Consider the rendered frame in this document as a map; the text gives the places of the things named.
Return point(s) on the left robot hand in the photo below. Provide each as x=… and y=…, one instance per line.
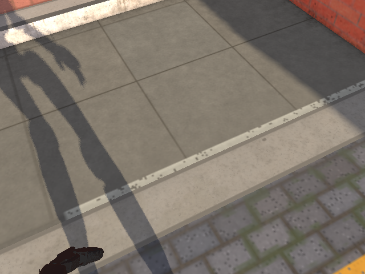
x=71, y=258

